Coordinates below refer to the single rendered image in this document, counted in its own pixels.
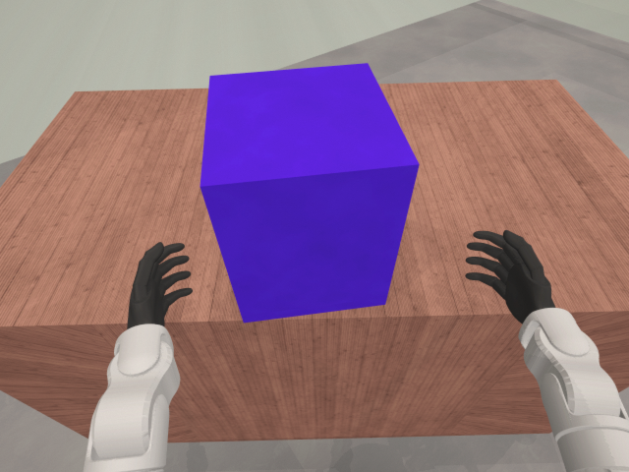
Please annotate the robot right hand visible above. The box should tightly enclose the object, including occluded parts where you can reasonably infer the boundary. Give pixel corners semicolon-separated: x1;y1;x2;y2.
465;230;555;324

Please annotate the carton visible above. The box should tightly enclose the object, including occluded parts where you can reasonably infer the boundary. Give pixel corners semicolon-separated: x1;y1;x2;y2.
200;63;420;323

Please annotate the right robot forearm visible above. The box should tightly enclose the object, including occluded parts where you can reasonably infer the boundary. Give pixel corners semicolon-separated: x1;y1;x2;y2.
518;308;629;472

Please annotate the left robot forearm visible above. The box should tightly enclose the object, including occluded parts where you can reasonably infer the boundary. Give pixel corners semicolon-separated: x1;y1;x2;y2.
84;324;180;472

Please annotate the robot left hand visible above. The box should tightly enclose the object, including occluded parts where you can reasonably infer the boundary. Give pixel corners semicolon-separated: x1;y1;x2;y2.
127;242;193;329

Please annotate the pedestal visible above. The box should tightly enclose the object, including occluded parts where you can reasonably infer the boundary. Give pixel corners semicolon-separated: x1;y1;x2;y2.
0;80;629;443

